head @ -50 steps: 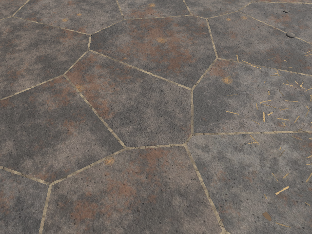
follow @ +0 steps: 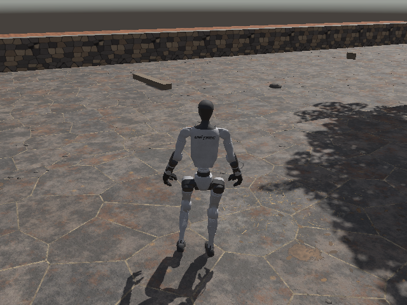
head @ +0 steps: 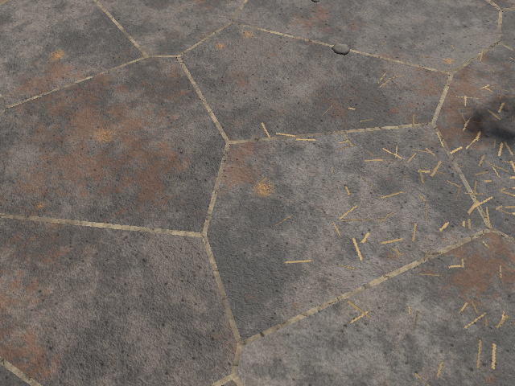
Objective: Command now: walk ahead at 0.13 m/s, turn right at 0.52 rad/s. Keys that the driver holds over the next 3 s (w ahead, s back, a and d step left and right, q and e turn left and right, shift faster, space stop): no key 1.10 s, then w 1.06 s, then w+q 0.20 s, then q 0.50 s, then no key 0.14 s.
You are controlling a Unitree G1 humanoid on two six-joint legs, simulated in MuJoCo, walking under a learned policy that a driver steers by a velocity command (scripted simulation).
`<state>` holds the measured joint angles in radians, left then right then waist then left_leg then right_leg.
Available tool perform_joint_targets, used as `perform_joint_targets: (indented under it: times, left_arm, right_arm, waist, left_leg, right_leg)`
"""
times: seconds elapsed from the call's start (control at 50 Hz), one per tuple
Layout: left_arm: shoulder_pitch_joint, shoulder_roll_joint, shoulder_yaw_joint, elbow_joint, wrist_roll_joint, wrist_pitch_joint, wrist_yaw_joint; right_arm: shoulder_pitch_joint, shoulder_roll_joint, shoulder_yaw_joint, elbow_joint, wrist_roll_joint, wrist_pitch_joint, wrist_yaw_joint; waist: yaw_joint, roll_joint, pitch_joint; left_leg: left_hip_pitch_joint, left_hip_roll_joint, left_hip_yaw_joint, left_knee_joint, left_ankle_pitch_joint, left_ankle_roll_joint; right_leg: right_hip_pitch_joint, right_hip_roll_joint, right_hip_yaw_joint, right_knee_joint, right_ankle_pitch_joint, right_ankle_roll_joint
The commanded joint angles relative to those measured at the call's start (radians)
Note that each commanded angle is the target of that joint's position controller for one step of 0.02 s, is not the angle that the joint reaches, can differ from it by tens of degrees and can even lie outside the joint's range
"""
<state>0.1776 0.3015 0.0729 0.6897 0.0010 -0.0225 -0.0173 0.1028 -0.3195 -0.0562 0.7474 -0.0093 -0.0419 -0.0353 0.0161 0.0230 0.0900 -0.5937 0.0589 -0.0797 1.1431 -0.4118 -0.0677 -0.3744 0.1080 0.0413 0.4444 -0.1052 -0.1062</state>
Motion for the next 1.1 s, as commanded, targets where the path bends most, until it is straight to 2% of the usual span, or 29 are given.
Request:
perform_joint_targets:
  times: [0.02, 0.08, 0.12, 0.16, 0.2, 0.24, 0.26, 0.28, 0.3, 0.32, 0.34, 0.36, 0.38, 0.4, 0.42, 0.46, 0.52, 0.62, 0.84, 1.1]
  left_arm:
    - [-0.013, 0.160, 0.044, -0.073, -0.003, -0.003, 0.023]
    - [-0.015, 0.143, 0.034, -0.071, -0.006, 0.018, 0.041]
    - [-0.015, 0.137, 0.028, -0.066, 0.001, 0.027, 0.046]
    - [-0.014, 0.131, 0.022, -0.058, 0.009, 0.032, 0.045]
    - [-0.010, 0.121, 0.014, -0.049, 0.012, 0.034, 0.039]
    - [-0.016, 0.102, 0.002, -0.041, 0.007, 0.036, 0.035]
    - [-0.025, 0.087, -0.006, -0.037, -0.001, 0.037, 0.034]
    - [0.006, 0.069, -0.014, -0.030, 0.002, 0.032, 0.035]
    - [0.064, 0.051, -0.019, -0.030, 0.026, 0.023, 0.033]
    - [0.123, 0.044, -0.016, -0.018, 0.018, 0.018, 0.032]
    - [0.082, 0.077, -0.014, -0.020, 0.025, 0.018, 0.032]
    - [0.035, 0.086, -0.009, -0.026, 0.020, 0.025, 0.033]
    - [0.010, 0.076, -0.009, -0.024, 0.019, 0.037, 0.034]
    - [0.000, 0.082, -0.007, -0.025, 0.022, 0.050, 0.032]
    - [0.004, 0.078, -0.007, -0.019, 0.018, 0.056, 0.028]
    - [-0.002, 0.069, -0.009, -0.012, 0.011, 0.055, 0.026]
    - [-0.003, 0.061, -0.009, 0.001, 0.012, 0.043, 0.026]
    - [0.002, 0.051, -0.010, 0.025, 0.010, 0.034, 0.030]
    - [0.014, 0.050, -0.010, 0.091, 0.007, 0.026, 0.044]
    - [0.017, 0.040, -0.014, 0.207, 0.004, 0.020, 0.050]
  right_arm:
    - [0.137, -0.073, -0.023, -0.024, -0.007, 0.015, -0.014]
    - [0.088, -0.065, -0.018, -0.036, -0.001, 0.024, -0.012]
    - [0.047, -0.063, -0.017, -0.049, 0.005, 0.026, -0.008]
    - [0.022, -0.065, -0.017, -0.057, 0.007, 0.024, -0.004]
    - [0.016, -0.069, -0.018, -0.060, 0.007, 0.016, 0.002]
    - [0.030, -0.062, -0.017, -0.059, 0.007, 0.004, 0.010]
    - [0.056, -0.050, -0.014, -0.052, 0.005, -0.004, 0.016]
    - [0.068, -0.072, -0.016, -0.052, -0.007, -0.011, 0.018]
    - [0.076, -0.147, -0.029, -0.063, -0.022, -0.012, 0.012]
    - [0.038, -0.125, -0.022, -0.051, -0.029, -0.004, 0.011]
    - [0.030, -0.060, -0.008, -0.051, -0.017, -0.001, 0.015]
    - [0.025, -0.051, -0.004, -0.048, -0.011, 0.000, 0.018]
    - [0.024, -0.066, -0.008, -0.046, -0.007, 0.000, 0.022]
    - [0.023, -0.071, -0.008, -0.048, -0.002, -0.002, 0.025]
    - [0.019, -0.072, -0.007, -0.049, -0.003, -0.005, 0.027]
    - [0.033, -0.071, -0.008, -0.044, -0.005, -0.006, 0.027]
    - [0.038, -0.051, -0.004, -0.040, 0.000, -0.001, 0.022]
    - [0.027, -0.045, -0.003, -0.030, 0.000, 0.011, 0.021]
    - [0.025, -0.039, -0.003, 0.037, 0.001, 0.017, 0.018]
    - [0.053, -0.038, -0.002, 0.152, 0.003, 0.020, 0.006]
  waist:
    - [-0.050, -0.081, -0.240]
    - [-0.027, -0.106, -0.249]
    - [-0.008, -0.126, -0.227]
    - [0.006, -0.140, -0.204]
    - [0.014, -0.150, -0.192]
    - [-0.001, -0.148, -0.188]
    - [-0.028, -0.139, -0.182]
    - [-0.028, -0.106, -0.180]
    - [0.019, 0.035, -0.215]
    - [0.070, 0.183, -0.213]
    - [0.039, 0.185, -0.215]
    - [0.023, 0.165, -0.206]
    - [0.015, 0.147, -0.197]
    - [0.004, 0.120, -0.175]
    - [0.001, 0.080, -0.160]
    - [-0.013, 0.041, -0.147]
    - [-0.023, 0.003, -0.154]
    - [-0.026, -0.037, -0.140]
    - [-0.022, -0.030, -0.106]
    - [-0.023, -0.027, -0.076]
  left_leg:
    - [0.042, -0.011, 0.007, -0.079, 0.081, -0.031]
    - [0.050, -0.005, 0.001, -0.197, 0.180, -0.042]
    - [0.072, -0.002, -0.002, -0.273, 0.211, -0.041]
    - [0.107, -0.005, -0.001, -0.348, 0.201, -0.034]
    - [0.150, -0.015, 0.008, -0.414, 0.158, -0.022]
    - [0.218, -0.028, 0.023, -0.539, 0.161, 0.003]
    - [0.298, -0.033, 0.033, -0.684, 0.274, 0.025]
    - [0.394, 0.017, -0.016, -0.768, 0.461, 0.053]
    - [0.487, 0.160, -0.135, -0.736, 0.733, 0.113]
    - [0.489, 0.233, -0.209, -0.717, 0.800, 0.232]
    - [0.446, 0.240, -0.237, -0.741, 0.704, 0.267]
    - [0.436, 0.190, -0.200, -0.739, 0.621, 0.233]
    - [0.414, 0.143, -0.155, -0.728, 0.544, 0.191]
    - [0.383, 0.108, -0.116, -0.725, 0.445, 0.158]
    - [0.376, 0.072, -0.068, -0.712, 0.380, 0.126]
    - [0.385, 0.030, -0.020, -0.684, 0.356, 0.093]
    - [0.425, 0.017, -0.005, -0.652, 0.415, 0.094]
    - [0.441, 0.005, 0.002, -0.648, 0.404, 0.095]
    - [0.440, -0.012, 0.009, -0.681, 0.356, 0.084]
    - [0.433, -0.023, 0.014, -0.718, 0.301, 0.083]
  right_leg:
    - [0.135, -0.261, 0.222, -0.091, 0.548, -0.181]
    - [0.142, -0.243, 0.218, -0.087, 0.371, -0.141]
    - [0.131, -0.241, 0.235, -0.096, 0.241, -0.128]
    - [0.127, -0.248, 0.255, -0.091, 0.176, -0.128]
    - [0.141, -0.259, 0.279, -0.057, 0.202, -0.130]
    - [0.160, -0.260, 0.299, -0.004, 0.261, -0.116]
    - [0.148, -0.238, 0.295, 0.022, 0.245, -0.087]
    - [0.115, -0.201, 0.289, 0.042, 0.171, -0.037]
    - [0.070, -0.119, 0.210, 0.138, -0.020, 0.018]
    - [0.014, -0.042, 0.116, 0.176, -0.277, 0.068]
    - [0.054, -0.077, 0.093, 0.155, -0.277, 0.098]
    - [0.081, -0.089, 0.089, 0.121, -0.212, 0.102]
    - [0.114, -0.091, 0.088, 0.089, -0.140, 0.102]
    - [0.135, -0.097, 0.099, 0.061, -0.080, 0.093]
    - [0.139, -0.102, 0.109, 0.049, -0.043, 0.078]
    - [0.135, -0.109, 0.123, 0.038, -0.002, 0.051]
    - [0.127, -0.119, 0.135, 0.031, 0.049, 0.049]
    - [0.128, -0.123, 0.140, 0.020, 0.056, 0.059]
    - [0.151, -0.127, 0.136, -0.003, 0.035, 0.067]
    - [0.161, -0.115, 0.113, -0.037, -0.008, 0.075]
